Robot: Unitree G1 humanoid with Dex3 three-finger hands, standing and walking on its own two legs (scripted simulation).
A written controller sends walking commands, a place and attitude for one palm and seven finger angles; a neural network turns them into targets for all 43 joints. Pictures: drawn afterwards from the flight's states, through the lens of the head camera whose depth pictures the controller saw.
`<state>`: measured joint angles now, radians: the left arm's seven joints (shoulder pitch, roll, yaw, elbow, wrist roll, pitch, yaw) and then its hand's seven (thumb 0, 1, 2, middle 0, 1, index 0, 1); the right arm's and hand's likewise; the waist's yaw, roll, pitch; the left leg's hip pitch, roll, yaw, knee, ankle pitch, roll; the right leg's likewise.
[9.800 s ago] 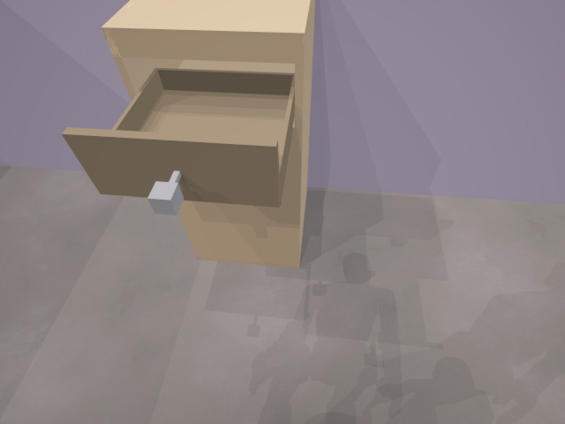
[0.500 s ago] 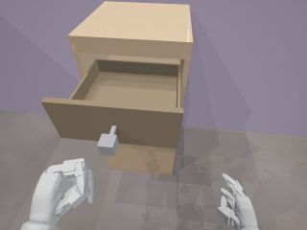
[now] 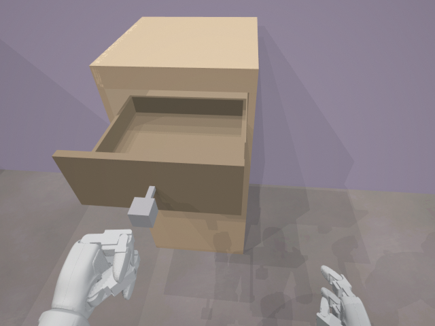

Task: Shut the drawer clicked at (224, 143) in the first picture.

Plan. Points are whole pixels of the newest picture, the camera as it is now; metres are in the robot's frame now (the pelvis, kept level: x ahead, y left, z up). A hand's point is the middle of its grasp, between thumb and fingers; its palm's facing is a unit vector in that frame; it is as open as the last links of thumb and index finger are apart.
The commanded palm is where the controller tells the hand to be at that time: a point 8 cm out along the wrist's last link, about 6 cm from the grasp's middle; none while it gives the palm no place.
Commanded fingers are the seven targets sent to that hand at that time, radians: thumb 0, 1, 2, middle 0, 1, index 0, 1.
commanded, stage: raise the hand and make a fist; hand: left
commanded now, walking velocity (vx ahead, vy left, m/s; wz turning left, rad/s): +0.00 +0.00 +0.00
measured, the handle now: (146, 203) +0.34 +0.18 +0.05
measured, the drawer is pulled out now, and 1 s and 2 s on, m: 0.27 0.27 0.27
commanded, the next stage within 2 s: bring the fist close to the handle in 0.14 s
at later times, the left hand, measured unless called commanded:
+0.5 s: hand (128, 265) +0.18 +0.15 +0.11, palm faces +0.05 -1.00 -0.07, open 3.3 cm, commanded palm +0.15 +0.19 +0.12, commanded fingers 0.00 0.90 0.90 -1.40 -1.60 -1.40 -1.60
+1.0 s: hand (150, 256) +0.22 +0.14 +0.07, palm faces -0.04 -1.00 -0.04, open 3.3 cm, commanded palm +0.20 +0.20 +0.07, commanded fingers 0.00 0.90 0.90 -1.40 -1.60 -1.40 -1.60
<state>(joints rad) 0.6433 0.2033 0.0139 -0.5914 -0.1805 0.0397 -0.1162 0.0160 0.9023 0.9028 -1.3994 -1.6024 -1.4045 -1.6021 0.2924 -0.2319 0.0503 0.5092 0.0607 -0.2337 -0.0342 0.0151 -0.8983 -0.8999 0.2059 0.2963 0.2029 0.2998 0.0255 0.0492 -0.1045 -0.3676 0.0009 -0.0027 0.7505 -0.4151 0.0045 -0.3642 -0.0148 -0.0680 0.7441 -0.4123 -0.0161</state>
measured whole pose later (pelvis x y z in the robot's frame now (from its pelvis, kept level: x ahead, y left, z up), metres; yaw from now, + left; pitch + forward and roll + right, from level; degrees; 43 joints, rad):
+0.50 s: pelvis +0.01 -0.02 +0.00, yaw +1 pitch +3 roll +0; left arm 0.57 0.19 0.13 -0.36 -0.26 -0.12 -0.22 0.02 0.90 0.90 -1.40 -1.60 -1.40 -1.60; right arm 0.25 -0.24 0.03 0.58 0.06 -0.33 -0.06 0.01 -0.90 -0.90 0.20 0.30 0.20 0.30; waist 0.04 0.05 -0.09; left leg -0.36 0.02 -0.04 0.71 -0.40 -0.03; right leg -0.35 0.01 -0.10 0.71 -0.41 -0.05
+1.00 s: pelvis +0.00 +0.00 -0.01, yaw +0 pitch +7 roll +0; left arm 0.40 0.16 0.02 -0.18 -0.17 -0.24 -0.12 0.02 0.90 0.90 -1.40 -1.60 -1.40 -1.60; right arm 0.27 -0.24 0.03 0.55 0.03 -0.25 -0.03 0.01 -0.90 -0.90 0.21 0.30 0.20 0.30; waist -0.01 0.04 -0.07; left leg -0.52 0.00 0.00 0.84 -0.44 0.01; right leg -0.52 -0.02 -0.07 0.83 -0.44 -0.02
